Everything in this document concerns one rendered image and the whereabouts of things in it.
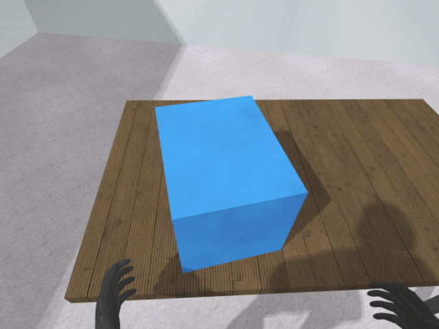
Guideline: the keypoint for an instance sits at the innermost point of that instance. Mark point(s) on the carton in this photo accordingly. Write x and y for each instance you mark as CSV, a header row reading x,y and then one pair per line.
x,y
233,193

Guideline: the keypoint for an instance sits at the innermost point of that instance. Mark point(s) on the left robot hand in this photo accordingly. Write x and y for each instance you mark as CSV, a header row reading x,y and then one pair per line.
x,y
109,303

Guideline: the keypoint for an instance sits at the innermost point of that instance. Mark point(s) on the table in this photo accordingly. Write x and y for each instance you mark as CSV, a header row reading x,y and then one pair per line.
x,y
371,214

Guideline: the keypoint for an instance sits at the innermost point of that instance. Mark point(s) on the right robot hand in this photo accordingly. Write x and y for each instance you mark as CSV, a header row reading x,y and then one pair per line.
x,y
412,312

